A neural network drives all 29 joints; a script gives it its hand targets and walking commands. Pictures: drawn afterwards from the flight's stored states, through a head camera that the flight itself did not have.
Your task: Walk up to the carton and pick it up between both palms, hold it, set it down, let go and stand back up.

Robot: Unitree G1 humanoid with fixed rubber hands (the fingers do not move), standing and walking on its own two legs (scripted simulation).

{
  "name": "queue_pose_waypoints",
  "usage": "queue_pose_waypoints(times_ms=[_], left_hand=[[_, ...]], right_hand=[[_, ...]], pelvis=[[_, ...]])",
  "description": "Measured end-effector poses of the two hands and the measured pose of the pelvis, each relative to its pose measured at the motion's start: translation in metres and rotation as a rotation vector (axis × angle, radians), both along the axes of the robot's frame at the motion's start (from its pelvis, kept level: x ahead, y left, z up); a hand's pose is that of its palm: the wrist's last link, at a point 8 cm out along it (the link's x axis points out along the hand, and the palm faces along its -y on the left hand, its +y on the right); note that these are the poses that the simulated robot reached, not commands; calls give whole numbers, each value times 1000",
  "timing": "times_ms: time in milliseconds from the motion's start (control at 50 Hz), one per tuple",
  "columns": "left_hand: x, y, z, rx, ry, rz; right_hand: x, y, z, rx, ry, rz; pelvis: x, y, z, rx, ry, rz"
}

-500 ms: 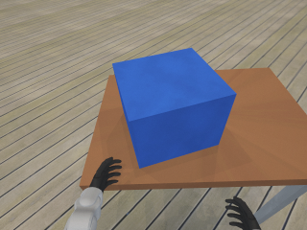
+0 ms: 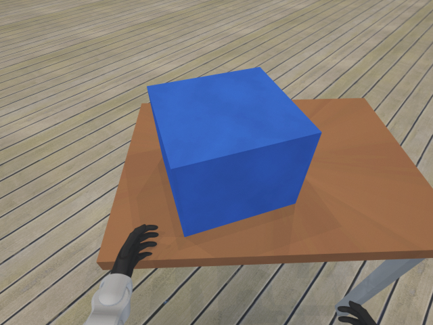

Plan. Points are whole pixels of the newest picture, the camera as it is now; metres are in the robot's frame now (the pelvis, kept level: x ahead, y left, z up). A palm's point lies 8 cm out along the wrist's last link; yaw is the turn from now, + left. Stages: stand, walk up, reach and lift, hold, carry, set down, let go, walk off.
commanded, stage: stand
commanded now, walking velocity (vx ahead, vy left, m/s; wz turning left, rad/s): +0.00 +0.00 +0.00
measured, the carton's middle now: (224, 147) +0.50 +0.02 +0.04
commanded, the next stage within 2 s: none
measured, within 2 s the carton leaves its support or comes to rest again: neither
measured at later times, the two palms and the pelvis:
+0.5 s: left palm (120, 269) +0.23 +0.21 -0.02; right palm out of the picture +0.03 -0.23 -0.10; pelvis -0.02 +0.03 -0.01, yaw +0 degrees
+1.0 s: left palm (116, 271) +0.22 +0.22 -0.02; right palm out of the picture +0.03 -0.20 -0.09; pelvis -0.02 +0.05 -0.01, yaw -1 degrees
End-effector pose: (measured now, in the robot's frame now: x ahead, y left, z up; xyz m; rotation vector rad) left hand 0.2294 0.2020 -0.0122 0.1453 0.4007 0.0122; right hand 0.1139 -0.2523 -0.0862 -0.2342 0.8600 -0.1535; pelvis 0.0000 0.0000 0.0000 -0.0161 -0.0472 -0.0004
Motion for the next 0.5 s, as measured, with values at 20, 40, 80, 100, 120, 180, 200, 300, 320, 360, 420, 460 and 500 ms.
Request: queue_pose_waypoints(times_ms=[20, 40, 80, 100, 120, 180, 200, 300, 320, 360, 420, 460, 500], left_hand=[[-1, 0, -1, 0, -10, -3], [-1, 1, -1, 0, -19, -7], [-1, 2, -2, 0, -33, -17], [-1, 2, -3, 0, -38, -23], [-2, 3, -3, -1, -42, -28], [-2, 4, -3, -2, -50, -42], [-2, 4, -4, -3, -52, -46], [-2, 6, -4, -8, -60, -61], [-2, 7, -4, -10, -62, -63], [-2, 7, -5, -15, -65, -67], [-2, 9, -5, -22, -69, -74], [-3, 10, -5, -27, -72, -78], [-3, 10, -5, -31, -75, -82]], right_hand=[[-7, -2, -1, -7, 22, -10], [-15, -5, -2, -12, 42, -21], [-29, -7, -4, -21, 78, -42], [-36, -8, -5, -23, 92, -52], [-42, -8, -6, -25, 105, -61], [-57, -6, -8, -22, 131, -82], [-61, -4, -9, -20, 137, -86], [-76, 8, -12, 0, 151, -98], [-78, 10, -13, 4, 152, -98], [-81, 15, -13, 10, 154, -99], [-85, 21, -13, 13, 149, -101], [-86, 24, -12, 13, 144, -102], [-87, 27, -12, 10, 139, -104]], pelvis=[[0, 0, 0, -1, 5, 2], [0, 1, 0, -1, 9, 3], [0, 3, -1, -2, 14, 5], [0, 4, -1, -3, 14, 5], [0, 5, -1, -3, 15, 6], [-2, 9, -2, -4, 12, 7], [-3, 10, -3, -4, 11, 8], [-8, 17, -4, -3, 5, 8], [-9, 18, -4, -4, 4, 7], [-11, 21, -4, -5, 2, 6], [-13, 25, -5, -5, 0, 3], [-15, 28, -5, -5, -2, 2], [-16, 30, -5, -4, -5, 0]])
